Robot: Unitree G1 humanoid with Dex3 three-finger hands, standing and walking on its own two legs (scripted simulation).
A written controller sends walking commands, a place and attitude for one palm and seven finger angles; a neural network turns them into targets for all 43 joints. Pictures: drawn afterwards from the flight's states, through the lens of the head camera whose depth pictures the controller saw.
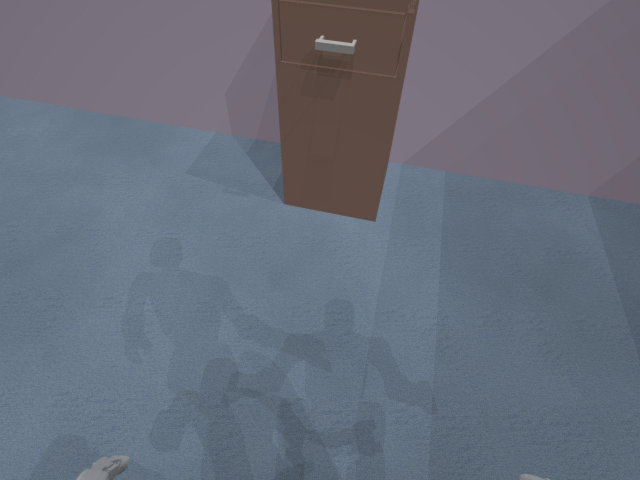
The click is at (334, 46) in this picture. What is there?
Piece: drawer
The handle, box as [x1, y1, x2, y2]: [315, 35, 356, 53]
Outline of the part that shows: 315,41 315,49 345,53 353,53 354,45 356,42 356,40 353,40 351,43 324,40 323,36 321,35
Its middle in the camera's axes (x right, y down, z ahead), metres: +0.05 -0.59 +1.18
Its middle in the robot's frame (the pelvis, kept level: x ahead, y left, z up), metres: +1.28 +0.01 -0.01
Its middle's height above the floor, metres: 0.76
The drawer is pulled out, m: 0.00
